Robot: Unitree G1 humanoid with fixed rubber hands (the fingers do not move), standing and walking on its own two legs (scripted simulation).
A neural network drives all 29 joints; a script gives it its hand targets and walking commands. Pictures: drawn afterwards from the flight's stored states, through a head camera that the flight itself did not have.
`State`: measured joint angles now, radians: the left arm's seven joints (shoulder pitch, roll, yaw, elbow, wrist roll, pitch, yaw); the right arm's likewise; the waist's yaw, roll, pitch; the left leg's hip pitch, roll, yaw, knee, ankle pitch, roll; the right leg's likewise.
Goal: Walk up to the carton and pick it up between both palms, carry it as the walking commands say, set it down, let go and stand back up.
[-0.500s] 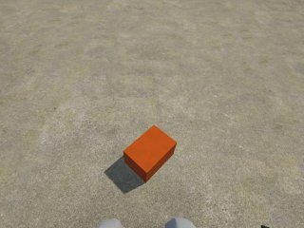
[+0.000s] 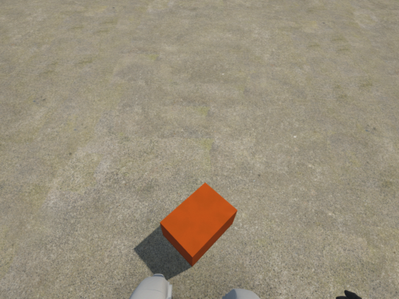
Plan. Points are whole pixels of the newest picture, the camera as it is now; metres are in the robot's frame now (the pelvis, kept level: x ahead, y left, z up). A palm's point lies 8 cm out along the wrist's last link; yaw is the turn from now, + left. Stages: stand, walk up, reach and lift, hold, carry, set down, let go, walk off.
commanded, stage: walk up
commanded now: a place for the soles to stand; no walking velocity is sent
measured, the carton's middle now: (198, 223) +0.51 +0.01 -0.66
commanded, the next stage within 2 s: none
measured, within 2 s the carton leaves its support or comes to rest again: neither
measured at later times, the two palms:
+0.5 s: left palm (74, 264) +0.18 +0.27 -0.09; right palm (368, 290) +0.18 -0.35 -0.10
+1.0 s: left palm out of the picture +0.08 +0.31 -0.09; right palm out of the picture +0.12 -0.31 -0.08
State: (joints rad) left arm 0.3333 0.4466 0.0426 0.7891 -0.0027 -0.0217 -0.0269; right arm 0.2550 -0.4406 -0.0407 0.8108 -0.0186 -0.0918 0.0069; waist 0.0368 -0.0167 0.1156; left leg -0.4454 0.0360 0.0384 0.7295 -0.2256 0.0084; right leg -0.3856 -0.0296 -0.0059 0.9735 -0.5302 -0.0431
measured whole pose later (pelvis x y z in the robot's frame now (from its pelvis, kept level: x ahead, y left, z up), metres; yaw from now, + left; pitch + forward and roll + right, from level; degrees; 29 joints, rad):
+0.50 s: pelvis +0.06 -0.04 +0.00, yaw +1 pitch -3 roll +1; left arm 0.10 0.39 0.02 0.88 0.00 -0.02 0.01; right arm 0.12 -0.41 0.00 0.94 0.01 -0.05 -0.02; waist 0.00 -0.01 0.11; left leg -0.37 0.03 -0.01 0.78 -0.34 -0.01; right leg -0.30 -0.02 -0.07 0.81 -0.47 -0.04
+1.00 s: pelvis +0.04 +0.00 +0.03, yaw +4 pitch -3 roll -1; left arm 0.16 0.39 0.03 1.03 0.01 0.01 -0.03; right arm 0.14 -0.38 0.01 1.10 -0.02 -0.03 0.00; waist 0.01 -0.02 0.07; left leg -0.29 0.01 -0.04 0.54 -0.20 0.00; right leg -0.18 -0.03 -0.11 0.52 -0.28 0.00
